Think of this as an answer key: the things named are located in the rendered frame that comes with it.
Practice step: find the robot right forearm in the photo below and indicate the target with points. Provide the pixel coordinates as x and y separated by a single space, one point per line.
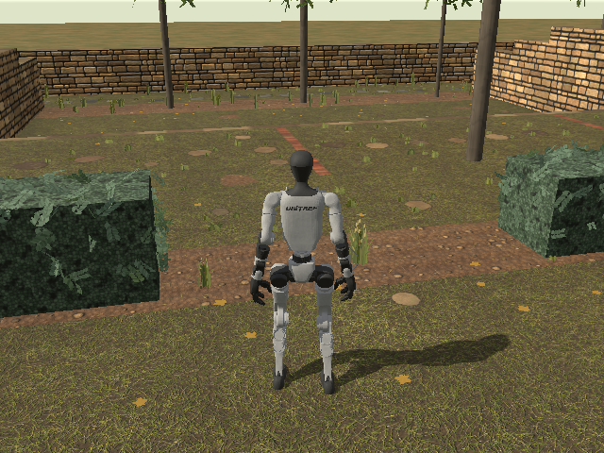
344 257

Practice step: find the right robot upper arm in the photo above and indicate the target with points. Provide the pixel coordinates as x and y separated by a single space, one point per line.
331 200

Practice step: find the robot right hand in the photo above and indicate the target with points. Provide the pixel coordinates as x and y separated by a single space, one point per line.
350 287

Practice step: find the robot left forearm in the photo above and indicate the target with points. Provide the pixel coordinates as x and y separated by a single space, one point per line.
262 251

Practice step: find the right robot thigh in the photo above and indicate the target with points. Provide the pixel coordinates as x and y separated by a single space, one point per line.
324 279

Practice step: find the left robot upper arm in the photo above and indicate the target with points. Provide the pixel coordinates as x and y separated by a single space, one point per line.
268 217

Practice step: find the robot left hand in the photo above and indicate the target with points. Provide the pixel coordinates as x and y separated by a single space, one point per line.
254 289

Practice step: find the humanoid robot torso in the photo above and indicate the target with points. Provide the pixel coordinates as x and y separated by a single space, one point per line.
301 222

